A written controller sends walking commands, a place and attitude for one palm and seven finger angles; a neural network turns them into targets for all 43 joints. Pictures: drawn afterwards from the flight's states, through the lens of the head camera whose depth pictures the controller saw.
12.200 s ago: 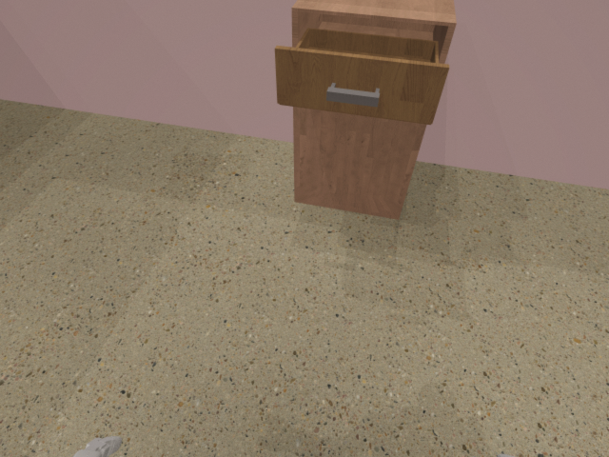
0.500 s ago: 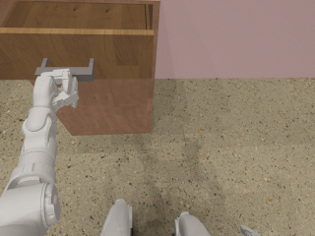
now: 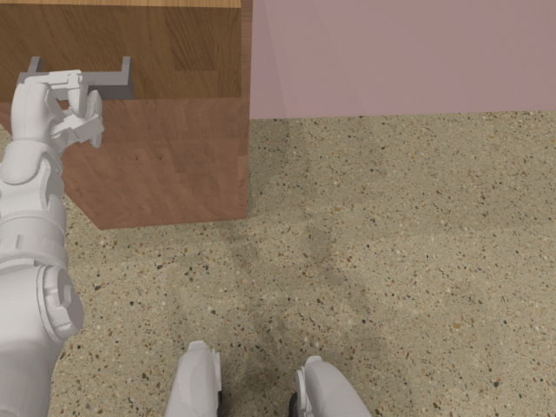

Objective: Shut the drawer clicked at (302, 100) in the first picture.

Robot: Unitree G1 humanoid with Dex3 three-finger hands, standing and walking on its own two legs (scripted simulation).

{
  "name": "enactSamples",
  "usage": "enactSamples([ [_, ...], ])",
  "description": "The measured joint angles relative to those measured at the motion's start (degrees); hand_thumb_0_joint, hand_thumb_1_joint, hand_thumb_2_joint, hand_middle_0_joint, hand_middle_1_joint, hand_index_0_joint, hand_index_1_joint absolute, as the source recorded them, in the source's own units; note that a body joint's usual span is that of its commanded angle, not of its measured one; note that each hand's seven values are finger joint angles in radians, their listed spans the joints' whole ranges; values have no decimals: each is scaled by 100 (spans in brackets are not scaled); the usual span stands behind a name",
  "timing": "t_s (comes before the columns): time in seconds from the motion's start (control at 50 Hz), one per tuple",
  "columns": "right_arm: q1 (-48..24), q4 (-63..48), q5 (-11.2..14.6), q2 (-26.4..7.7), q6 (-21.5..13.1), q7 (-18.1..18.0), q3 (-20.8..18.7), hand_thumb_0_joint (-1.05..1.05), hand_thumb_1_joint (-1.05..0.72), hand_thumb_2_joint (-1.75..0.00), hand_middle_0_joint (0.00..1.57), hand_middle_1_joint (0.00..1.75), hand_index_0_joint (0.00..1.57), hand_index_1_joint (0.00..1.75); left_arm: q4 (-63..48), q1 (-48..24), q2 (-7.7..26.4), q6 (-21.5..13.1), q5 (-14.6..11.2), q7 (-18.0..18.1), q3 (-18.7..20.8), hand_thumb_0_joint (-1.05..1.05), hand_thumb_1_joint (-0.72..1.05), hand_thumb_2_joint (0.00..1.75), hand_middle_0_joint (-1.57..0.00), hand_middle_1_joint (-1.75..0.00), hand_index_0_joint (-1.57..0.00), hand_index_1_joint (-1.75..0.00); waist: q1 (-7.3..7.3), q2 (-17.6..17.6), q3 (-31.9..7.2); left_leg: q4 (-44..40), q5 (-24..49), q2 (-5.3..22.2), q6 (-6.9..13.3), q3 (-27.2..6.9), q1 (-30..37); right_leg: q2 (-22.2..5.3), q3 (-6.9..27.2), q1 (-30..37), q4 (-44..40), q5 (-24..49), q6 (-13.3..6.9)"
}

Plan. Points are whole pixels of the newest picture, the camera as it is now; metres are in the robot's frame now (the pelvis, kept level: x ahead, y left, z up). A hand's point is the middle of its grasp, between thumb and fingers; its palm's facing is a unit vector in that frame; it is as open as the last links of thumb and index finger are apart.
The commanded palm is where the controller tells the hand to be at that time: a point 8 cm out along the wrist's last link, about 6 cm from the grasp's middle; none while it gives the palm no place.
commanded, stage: push the drawer shut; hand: left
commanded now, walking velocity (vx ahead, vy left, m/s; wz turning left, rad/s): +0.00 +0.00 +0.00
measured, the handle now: (80, 74) +0.58 +0.26 +0.09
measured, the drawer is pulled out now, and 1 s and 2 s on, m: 0.08 0.00 0.00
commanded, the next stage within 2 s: pull the fist back off the drawer in 0.92 s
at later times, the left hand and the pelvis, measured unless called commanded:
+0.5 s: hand (100, 76) +0.57 +0.23 +0.09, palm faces +0.05 -1.00 -0.02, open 3.3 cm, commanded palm +0.57 +0.25 +0.09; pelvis +0.00 +0.01 -0.01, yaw -2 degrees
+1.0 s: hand (94, 67) +0.59 +0.24 +0.09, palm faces +0.05 -1.00 -0.04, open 3.4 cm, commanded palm +0.63 +0.23 +0.09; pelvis -0.01 +0.01 -0.02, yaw -2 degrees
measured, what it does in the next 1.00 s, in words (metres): stands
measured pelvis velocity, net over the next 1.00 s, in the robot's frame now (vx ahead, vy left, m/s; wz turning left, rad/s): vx -0.01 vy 0.01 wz -0.04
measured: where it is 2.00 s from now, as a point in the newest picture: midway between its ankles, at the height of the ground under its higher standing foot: outside the picture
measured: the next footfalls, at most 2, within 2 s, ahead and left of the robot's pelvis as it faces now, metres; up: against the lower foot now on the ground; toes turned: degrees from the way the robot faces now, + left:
none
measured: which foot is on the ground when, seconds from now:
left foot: down 0.00-1.00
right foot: down 0.00-1.00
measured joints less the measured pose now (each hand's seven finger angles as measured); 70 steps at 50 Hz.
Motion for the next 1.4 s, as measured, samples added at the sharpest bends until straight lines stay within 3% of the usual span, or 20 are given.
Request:
enactSamples([
  [0.58, 336, -72, -240, 51, 157, 142, 169, 0, -90, -90, 20, 30, 20, 30, 696, -1644, 1001, 553, 650, 243, 264, 6, 72, 89, -140, -160, -140, -160, -551, 99, 84, 331, -56, 46, 114, -33, -908, 62, 7, -820, 148, 48, 111],
  [0.82, 386, -56, -275, 79, 245, 158, 254, 0, -90, -90, 20, 30, 20, 30, 916, -2036, 1264, 687, 798, 188, 157, 5, 63, 89, -140, -160, -140, -160, -609, 94, 117, 400, -46, 36, 114, -115, -1079, 74, -65, -943, 175, 55, 112],
  [0.96, 323, -39, -273, 42, 164, 91, 298, 0, -90, -90, 20, 30, 20, 30, 933, -2268, 1387, 750, 740, 195, -82, 6, 61, 89, -140, -160, -140, -160, -658, 84, 140, 487, -6, 15, 105, -188, -1260, 71, -130, -1098, 268, 66, 101],
  [1.12, 264, 3, -274, 25, 43, 34, 326, 0, -90, -90, 20, 30, 20, 30, 817, -2390, 1350, 868, 681, 315, -269, 7, 64, 90, -140, -160, -140, -160, -663, 72, 157, 500, 65, -10, 104, -216, -1380, 56, -157, -1218, 315, 107, 100],
  [1.4, 345, -90, -289, 76, 42, 114, 305, 0, -90, -90, 20, 30, 20, 30, 723, -2240, 1241, 971, 764, 404, -106, 6, 70, 91, -140, -160, -140, -160, -673, 99, 161, 475, 65, 8, 106, -196, -1284, 72, -131, -1135, 286, 122, 98],
])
